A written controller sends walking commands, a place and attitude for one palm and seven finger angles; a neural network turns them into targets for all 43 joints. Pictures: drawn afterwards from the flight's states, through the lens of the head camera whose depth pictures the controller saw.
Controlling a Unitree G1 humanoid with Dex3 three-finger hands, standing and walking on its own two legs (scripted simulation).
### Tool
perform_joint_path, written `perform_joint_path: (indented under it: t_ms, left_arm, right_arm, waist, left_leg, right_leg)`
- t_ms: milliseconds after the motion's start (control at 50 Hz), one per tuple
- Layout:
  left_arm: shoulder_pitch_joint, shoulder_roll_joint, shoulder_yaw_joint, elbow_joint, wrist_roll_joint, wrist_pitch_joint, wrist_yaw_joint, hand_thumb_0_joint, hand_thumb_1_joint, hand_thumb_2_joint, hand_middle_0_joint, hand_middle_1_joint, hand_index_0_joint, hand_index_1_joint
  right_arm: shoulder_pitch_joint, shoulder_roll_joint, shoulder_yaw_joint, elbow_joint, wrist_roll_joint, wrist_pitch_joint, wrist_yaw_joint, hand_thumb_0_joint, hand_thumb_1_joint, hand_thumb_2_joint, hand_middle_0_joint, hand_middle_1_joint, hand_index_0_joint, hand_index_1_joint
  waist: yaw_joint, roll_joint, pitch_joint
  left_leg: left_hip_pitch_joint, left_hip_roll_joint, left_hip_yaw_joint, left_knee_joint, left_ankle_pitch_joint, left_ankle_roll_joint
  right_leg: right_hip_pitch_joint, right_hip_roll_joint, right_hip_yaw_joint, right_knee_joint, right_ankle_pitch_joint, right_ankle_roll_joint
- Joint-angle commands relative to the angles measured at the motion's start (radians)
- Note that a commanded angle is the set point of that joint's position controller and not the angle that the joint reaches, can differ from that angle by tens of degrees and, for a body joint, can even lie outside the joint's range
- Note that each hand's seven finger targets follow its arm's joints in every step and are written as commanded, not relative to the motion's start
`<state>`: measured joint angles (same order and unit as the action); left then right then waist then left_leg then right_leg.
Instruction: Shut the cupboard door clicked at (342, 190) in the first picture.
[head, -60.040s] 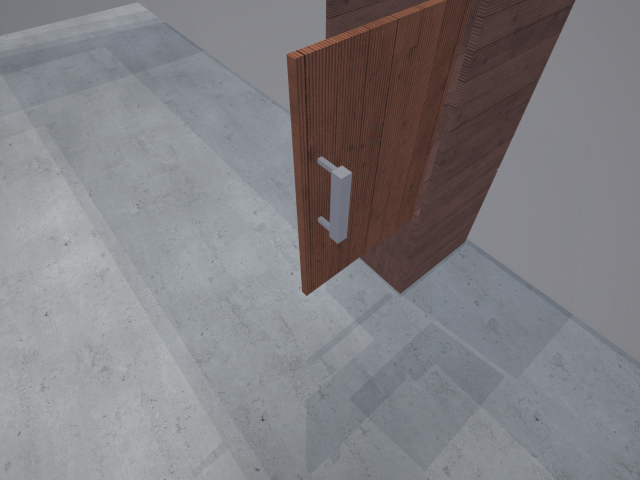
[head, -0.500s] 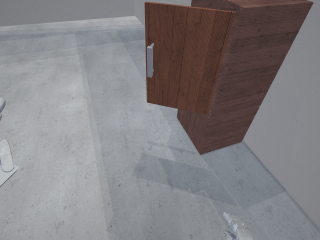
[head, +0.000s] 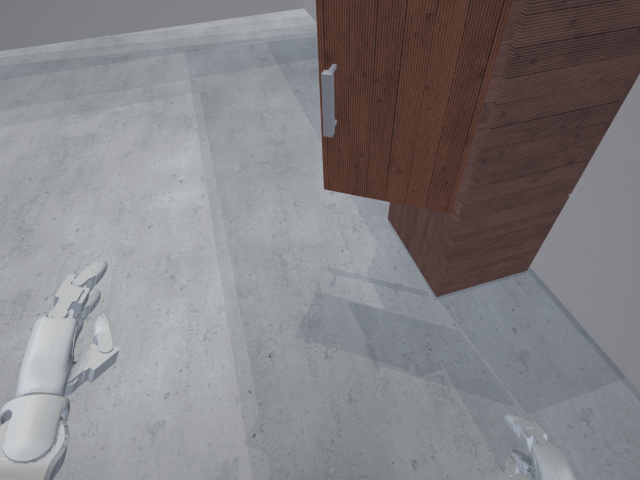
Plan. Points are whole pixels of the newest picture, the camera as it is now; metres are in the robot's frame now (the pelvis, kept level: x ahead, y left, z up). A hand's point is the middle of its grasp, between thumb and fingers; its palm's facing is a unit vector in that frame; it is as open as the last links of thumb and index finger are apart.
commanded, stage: let the arm hang, fingers relaxed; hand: left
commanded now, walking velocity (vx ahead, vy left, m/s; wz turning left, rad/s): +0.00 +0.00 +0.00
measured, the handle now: (331, 101) +0.98 +0.03 -0.01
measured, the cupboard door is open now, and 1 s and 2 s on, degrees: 54 54 54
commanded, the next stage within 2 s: look to check the result in 1.00 s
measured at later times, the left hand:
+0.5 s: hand out of the picture -0.02 +0.20 -0.16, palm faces +0.02 -0.97 -0.23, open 7.2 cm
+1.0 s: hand out of the picture -0.02 +0.17 -0.16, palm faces +0.01 -0.99 -0.14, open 7.4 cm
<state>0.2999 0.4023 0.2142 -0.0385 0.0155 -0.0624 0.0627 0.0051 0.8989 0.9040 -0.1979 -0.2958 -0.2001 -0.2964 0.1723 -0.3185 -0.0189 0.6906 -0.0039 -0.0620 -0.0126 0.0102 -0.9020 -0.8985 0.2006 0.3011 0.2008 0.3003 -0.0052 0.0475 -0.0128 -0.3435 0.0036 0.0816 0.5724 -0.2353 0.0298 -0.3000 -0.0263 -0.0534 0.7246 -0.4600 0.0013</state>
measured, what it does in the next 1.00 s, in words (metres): stands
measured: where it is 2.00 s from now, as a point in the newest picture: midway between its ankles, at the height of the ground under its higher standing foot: outside the picture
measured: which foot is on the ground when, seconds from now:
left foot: down 0.00-1.00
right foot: down 0.00-1.00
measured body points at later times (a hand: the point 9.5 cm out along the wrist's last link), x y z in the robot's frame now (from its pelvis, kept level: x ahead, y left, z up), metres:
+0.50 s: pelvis +0.00 +0.00 +0.01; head +0.01 +0.00 +0.46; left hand -0.02 +0.25 -0.14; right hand +0.01 -0.23 -0.14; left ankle +0.04 +0.11 -0.73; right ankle -0.01 -0.11 -0.73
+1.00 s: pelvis +0.00 +0.02 +0.02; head +0.00 +0.03 +0.47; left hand -0.02 +0.23 -0.15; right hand -0.03 -0.19 -0.15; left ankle +0.04 +0.11 -0.73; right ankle -0.01 -0.11 -0.73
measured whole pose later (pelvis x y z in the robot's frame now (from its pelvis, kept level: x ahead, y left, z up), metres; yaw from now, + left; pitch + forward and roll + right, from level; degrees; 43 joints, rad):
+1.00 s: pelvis +0.00 +0.02 +0.02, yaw -1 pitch -2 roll +0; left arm 0.32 0.11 0.00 1.14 0.02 0.01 0.03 0.01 0.91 0.90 -0.20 -0.30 -0.20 -0.30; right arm 0.32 -0.12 -0.01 1.14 -0.01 0.00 -0.04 0.00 -0.90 -0.90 0.20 0.30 0.20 0.30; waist -0.01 -0.01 0.02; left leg -0.20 -0.01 0.11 0.38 -0.15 0.05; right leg -0.13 -0.03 0.00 0.40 -0.24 0.02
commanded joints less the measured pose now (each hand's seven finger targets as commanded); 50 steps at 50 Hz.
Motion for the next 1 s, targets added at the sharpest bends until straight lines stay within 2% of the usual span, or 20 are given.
perform_joint_path:
  t_ms: [0, 20, 40, 60, 80, 100, 120, 160, 180, 220, 260, 320, 340, 380, 500, 560, 600, 680, 820, 980]
  left_arm:
    - [0.031, -0.030, -0.145, 0.291, 0.004, 0.065, -0.060, 0.000, 0.900, 0.900, -0.200, -0.300, -0.200, -0.300]
    - [0.037, -0.008, -0.147, 0.352, 0.005, 0.062, -0.060, 0.000, 0.900, 0.900, -0.200, -0.300, -0.200, -0.300]
    - [0.022, 0.028, -0.153, 0.410, 0.004, 0.058, -0.056, 0.000, 0.900, 0.900, -0.200, -0.300, -0.200, -0.300]
    - [0.015, 0.018, -0.162, 0.479, 0.002, 0.057, -0.057, 0.000, 0.900, 0.900, -0.200, -0.300, -0.200, -0.300]
    - [-0.027, 0.021, -0.170, 0.543, 0.001, 0.056, -0.061, 0.000, 0.900, 0.900, -0.200, -0.300, -0.200, -0.300]
    - [-0.070, 0.013, -0.175, 0.599, 0.003, 0.055, -0.057, 0.000, 0.900, 0.900, -0.200, -0.300, -0.200, -0.300]
    - [-0.085, -0.005, -0.181, 0.641, 0.003, 0.056, -0.053, 0.000, 0.900, 0.900, -0.200, -0.300, -0.200, -0.300]
    - [-0.057, -0.032, -0.188, 0.726, 0.000, 0.056, -0.046, 0.000, 0.900, 0.900, -0.200, -0.300, -0.200, -0.300]
    - [-0.029, -0.045, -0.191, 0.774, -0.003, 0.055, -0.043, 0.000, 0.900, 0.900, -0.200, -0.300, -0.200, -0.300]
    - [0.024, -0.088, -0.178, 0.851, -0.001, 0.052, -0.037, 0.000, 0.900, 0.900, -0.200, -0.300, -0.200, -0.300]
    - [0.028, -0.087, -0.181, 0.907, -0.003, 0.055, -0.033, 0.000, 0.900, 0.900, -0.200, -0.300, -0.200, -0.300]
    - [0.026, -0.100, -0.189, 0.979, -0.005, 0.059, -0.036, 0.000, 0.900, 0.900, -0.200, -0.300, -0.200, -0.300]
    - [0.027, -0.102, -0.189, 1.000, -0.003, 0.060, -0.035, 0.000, 0.900, 0.900, -0.200, -0.300, -0.200, -0.300]
    - [0.033, -0.114, -0.195, 1.040, -0.004, 0.061, -0.036, 0.000, 0.900, 0.900, -0.200, -0.300, -0.200, -0.300]
    - [0.065, -0.128, -0.200, 1.118, -0.005, 0.058, -0.033, 0.000, 0.900, 0.900, -0.200, -0.300, -0.200, -0.300]
    - [0.078, -0.139, -0.201, 1.139, -0.004, 0.059, -0.030, 0.000, 0.900, 0.900, -0.200, -0.300, -0.200, -0.300]
    - [0.085, -0.146, -0.201, 1.150, -0.004, 0.060, -0.028, 0.000, 0.900, 0.900, -0.200, -0.300, -0.200, -0.300]
    - [0.098, -0.161, -0.202, 1.162, -0.003, 0.062, -0.026, 0.000, 0.900, 0.900, -0.200, -0.300, -0.200, -0.300]
    - [0.115, -0.182, -0.199, 1.170, 0.000, 0.061, -0.023, 0.000, 0.900, 0.900, -0.200, -0.300, -0.200, -0.300]
    - [0.121, -0.192, -0.195, 1.169, 0.002, 0.059, -0.022, 0.000, 0.900, 0.900, -0.200, -0.300, -0.200, -0.300]
  right_arm:
    - [-0.028, -0.146, -0.018, -0.076, -0.018, 0.009, 0.007, 0.000, -0.900, -0.900, 0.200, 0.300, 0.200, 0.300]
    - [-0.046, -0.134, -0.012, -0.077, -0.009, 0.018, 0.007, 0.000, -0.900, -0.900, 0.200, 0.300, 0.200, 0.300]
    - [-0.048, -0.096, -0.004, -0.077, 0.000, 0.027, 0.006, 0.000, -0.900, -0.900, 0.200, 0.300, 0.200, 0.300]
    - [-0.017, -0.048, 0.000, -0.049, -0.002, 0.037, 0.012, 0.000, -0.900, -0.900, 0.200, 0.300, 0.200, 0.300]
    - [0.028, -0.045, 0.002, -0.001, -0.009, 0.049, 0.019, 0.000, -0.900, -0.900, 0.200, 0.300, 0.200, 0.300]
    - [0.023, -0.047, 0.001, 0.034, -0.023, 0.064, 0.018, 0.000, -0.900, -0.900, 0.200, 0.300, 0.200, 0.300]
    - [0.019, -0.040, 0.002, 0.058, -0.027, 0.070, 0.018, 0.000, -0.900, -0.900, 0.200, 0.300, 0.200, 0.300]
    - [0.021, -0.028, 0.010, 0.104, -0.025, 0.064, 0.016, 0.000, -0.900, -0.900, 0.200, 0.300, 0.200, 0.300]
    - [0.018, -0.023, 0.013, 0.132, -0.022, 0.059, 0.011, 0.000, -0.900, -0.900, 0.200, 0.300, 0.200, 0.300]
    - [0.032, 0.004, 0.010, 0.179, -0.021, 0.054, 0.000, 0.000, -0.900, -0.900, 0.200, 0.300, 0.200, 0.300]
    - [0.050, 0.017, 0.009, 0.217, -0.018, 0.061, -0.005, 0.000, -0.900, -0.900, 0.200, 0.300, 0.200, 0.300]
    - [0.075, 0.033, 0.006, 0.269, -0.015, 0.070, -0.010, 0.000, -0.900, -0.900, 0.200, 0.300, 0.200, 0.300]
    - [0.089, 0.031, 0.004, 0.282, -0.013, 0.073, -0.011, 0.000, -0.900, -0.900, 0.200, 0.300, 0.200, 0.300]
    - [0.110, 0.033, 0.004, 0.311, -0.013, 0.072, -0.013, 0.000, -0.900, -0.900, 0.200, 0.300, 0.200, 0.300]
    - [0.151, 0.036, 0.004, 0.373, -0.011, 0.065, -0.017, 0.000, -0.900, -0.900, 0.200, 0.300, 0.200, 0.300]
    - [0.161, 0.048, 0.006, 0.395, -0.010, 0.063, -0.018, 0.000, -0.900, -0.900, 0.200, 0.300, 0.200, 0.300]
    - [0.168, 0.058, 0.006, 0.405, -0.010, 0.063, -0.020, 0.000, -0.900, -0.900, 0.200, 0.300, 0.200, 0.300]
    - [0.184, 0.073, 0.005, 0.419, -0.010, 0.063, -0.021, 0.000, -0.900, -0.900, 0.200, 0.300, 0.200, 0.300]
    - [0.199, 0.089, 0.001, 0.426, -0.011, 0.059, -0.024, 0.000, -0.900, -0.900, 0.200, 0.300, 0.200, 0.300]
    - [0.215, 0.089, -0.005, 0.424, -0.010, 0.054, -0.027, 0.000, -0.900, -0.900, 0.200, 0.300, 0.200, 0.300]
  waist:
    - [0.030, -0.109, -0.096]
    - [0.043, -0.192, -0.128]
    - [0.032, -0.287, -0.143]
    - [0.009, -0.288, -0.129]
    - [-0.024, -0.259, -0.093]
    - [-0.028, -0.283, -0.052]
    - [-0.030, -0.238, -0.028]
    - [-0.018, -0.068, -0.065]
    - [-0.008, 0.002, -0.073]
    - [0.003, 0.078, -0.095]
    - [0.002, 0.094, -0.068]
    - [-0.003, 0.064, 0.018]
    - [-0.003, 0.017, 0.043]
    - [-0.007, -0.022, 0.074]
    - [-0.004, -0.095, 0.075]
    - [-0.002, -0.066, 0.090]
    - [-0.002, -0.077, 0.108]
    - [-0.001, -0.055, 0.131]
    - [-0.001, -0.024, 0.129]
    - [-0.002, -0.033, 0.120]
  left_leg:
    - [0.090, 0.235, -0.238, -0.095, 0.570, 0.104]
    - [0.063, 0.177, -0.184, -0.052, 0.413, 0.062]
    - [0.023, 0.094, -0.119, -0.010, 0.240, 0.011]
    - [0.014, 0.046, -0.089, -0.002, 0.076, -0.021]
    - [0.064, 0.026, -0.086, -0.016, -0.044, -0.031]
    - [0.104, 0.025, -0.083, -0.011, -0.025, -0.032]
    - [0.131, 0.032, -0.089, -0.029, 0.034, -0.029]
    - [0.173, 0.070, -0.114, -0.100, 0.210, -0.019]
    - [0.178, 0.083, -0.121, -0.116, 0.243, -0.012]
    - [0.184, 0.090, -0.116, -0.127, 0.248, -0.007]
    - [0.179, 0.094, -0.115, -0.138, 0.215, -0.009]
    - [0.147, 0.096, -0.124, -0.196, 0.072, -0.011]
    - [0.140, 0.102, -0.129, -0.204, 0.065, -0.010]
    - [0.141, 0.104, -0.128, -0.235, 0.020, -0.009]
    - [0.169, 0.106, -0.119, -0.260, 0.015, -0.003]
    - [0.166, 0.106, -0.121, -0.276, 0.012, 0.000]
    - [0.162, 0.105, -0.120, -0.284, 0.000, 0.001]
    - [0.144, 0.103, -0.121, -0.298, -0.027, 0.001]
    - [0.142, 0.102, -0.121, -0.310, -0.048, 0.002]
    - [0.139, 0.107, -0.134, -0.319, -0.058, 0.006]
  right_leg:
    - [0.039, -0.015, 0.042, -0.108, 0.084, 0.001]
    - [0.127, -0.026, 0.056, -0.222, 0.272, -0.005]
    - [0.172, -0.098, 0.150, -0.261, 0.455, -0.028]
    - [0.131, -0.189, 0.221, -0.289, 0.511, -0.068]
    - [0.033, -0.221, 0.234, -0.326, 0.350, -0.101]
    - [-0.039, -0.187, 0.232, -0.351, 0.254, -0.102]
    - [-0.064, -0.159, 0.214, -0.354, 0.237, -0.093]
    - [0.014, -0.100, 0.158, -0.304, 0.330, -0.052]
    - [0.050, -0.084, 0.148, -0.302, 0.344, -0.039]
    - [0.109, -0.075, 0.140, -0.323, 0.370, -0.041]
    - [0.121, -0.076, 0.132, -0.350, 0.362, -0.045]
    - [0.093, -0.066, 0.132, -0.402, 0.253, -0.048]
    - [0.087, -0.063, 0.122, -0.412, 0.241, -0.048]
    - [0.072, -0.062, 0.125, -0.427, 0.208, -0.045]
    - [0.077, -0.063, 0.122, -0.435, 0.204, -0.039]
    - [0.075, -0.062, 0.120, -0.430, 0.210, -0.037]
    - [0.068, -0.061, 0.118, -0.428, 0.208, -0.034]
    - [0.063, -0.057, 0.117, -0.423, 0.204, -0.032]
    - [0.062, -0.054, 0.112, -0.410, 0.218, -0.029]
    - [0.067, -0.051, 0.106, -0.396, 0.229, -0.028]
